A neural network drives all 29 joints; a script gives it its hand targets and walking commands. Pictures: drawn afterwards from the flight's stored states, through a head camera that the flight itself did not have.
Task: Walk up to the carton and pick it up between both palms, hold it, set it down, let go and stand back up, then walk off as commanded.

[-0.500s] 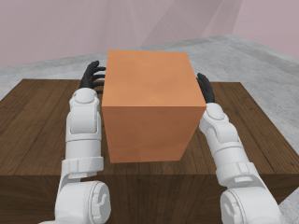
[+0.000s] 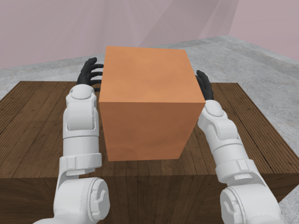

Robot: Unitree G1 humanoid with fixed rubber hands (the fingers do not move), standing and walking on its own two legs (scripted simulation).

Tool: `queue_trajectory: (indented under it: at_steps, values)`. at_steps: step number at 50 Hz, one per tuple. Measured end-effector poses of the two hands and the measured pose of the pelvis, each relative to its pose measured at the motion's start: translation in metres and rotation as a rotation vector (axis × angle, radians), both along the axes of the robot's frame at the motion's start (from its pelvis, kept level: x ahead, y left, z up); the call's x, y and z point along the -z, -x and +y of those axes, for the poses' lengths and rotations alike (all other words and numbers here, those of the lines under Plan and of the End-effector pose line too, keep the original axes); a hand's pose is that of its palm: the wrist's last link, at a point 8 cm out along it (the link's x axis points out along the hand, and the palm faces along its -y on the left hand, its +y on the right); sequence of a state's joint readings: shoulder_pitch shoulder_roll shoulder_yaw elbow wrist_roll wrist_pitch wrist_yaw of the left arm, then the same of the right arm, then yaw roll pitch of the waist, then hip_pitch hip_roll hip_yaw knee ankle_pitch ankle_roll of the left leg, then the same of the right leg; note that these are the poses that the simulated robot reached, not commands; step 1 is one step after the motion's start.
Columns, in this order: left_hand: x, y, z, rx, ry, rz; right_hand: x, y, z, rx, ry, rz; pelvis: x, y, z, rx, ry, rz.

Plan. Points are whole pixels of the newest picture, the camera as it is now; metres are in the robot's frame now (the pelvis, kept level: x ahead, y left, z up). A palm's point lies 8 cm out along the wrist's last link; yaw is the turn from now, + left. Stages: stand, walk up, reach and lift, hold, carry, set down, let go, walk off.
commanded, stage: reach and lift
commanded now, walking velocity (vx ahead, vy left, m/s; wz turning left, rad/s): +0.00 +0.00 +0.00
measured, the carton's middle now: (145, 107) +0.39 +0.00 +0.16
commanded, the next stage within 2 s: hold in 0.08 s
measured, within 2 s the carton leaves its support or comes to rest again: neither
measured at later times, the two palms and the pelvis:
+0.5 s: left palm (81, 83) +0.36 +0.15 +0.27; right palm (208, 92) +0.36 -0.15 +0.23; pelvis -0.01 -0.01 +0.00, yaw +0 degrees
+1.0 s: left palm (80, 80) +0.36 +0.15 +0.27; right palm (209, 86) +0.36 -0.15 +0.25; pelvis +0.00 -0.01 +0.00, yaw +0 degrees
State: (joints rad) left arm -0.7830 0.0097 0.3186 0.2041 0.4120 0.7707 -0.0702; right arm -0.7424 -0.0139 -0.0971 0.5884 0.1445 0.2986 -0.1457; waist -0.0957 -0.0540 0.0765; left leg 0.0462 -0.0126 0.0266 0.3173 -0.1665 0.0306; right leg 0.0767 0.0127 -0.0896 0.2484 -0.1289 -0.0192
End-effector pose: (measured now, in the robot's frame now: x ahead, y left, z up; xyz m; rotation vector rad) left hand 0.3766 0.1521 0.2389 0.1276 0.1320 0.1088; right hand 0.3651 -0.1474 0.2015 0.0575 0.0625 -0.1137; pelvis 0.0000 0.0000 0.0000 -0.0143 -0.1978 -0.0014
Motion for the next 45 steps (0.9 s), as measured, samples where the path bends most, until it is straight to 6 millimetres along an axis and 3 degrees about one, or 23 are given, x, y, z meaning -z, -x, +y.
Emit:
queue_trajectory:
  at_steps: [18, 27, 45]
  values:
    - [-0.016, 0.021, 0.007, -0.030, 0.012, -0.039, -0.025, 0.009, 0.006, -0.029, -0.012, -0.038, 0.000, 0.006, -0.002, -0.004, 0.000, -0.009]
    - [-0.029, 0.020, -0.002, -0.029, 0.014, -0.029, -0.036, 0.009, -0.003, -0.028, -0.006, -0.031, 0.000, 0.007, -0.007, 0.005, -0.005, -0.001]
    - [-0.032, 0.018, 0.001, -0.023, 0.036, -0.020, -0.047, 0.005, -0.002, -0.032, -0.006, -0.020, 0.000, 0.001, -0.014, 0.002, -0.008, 0.011]
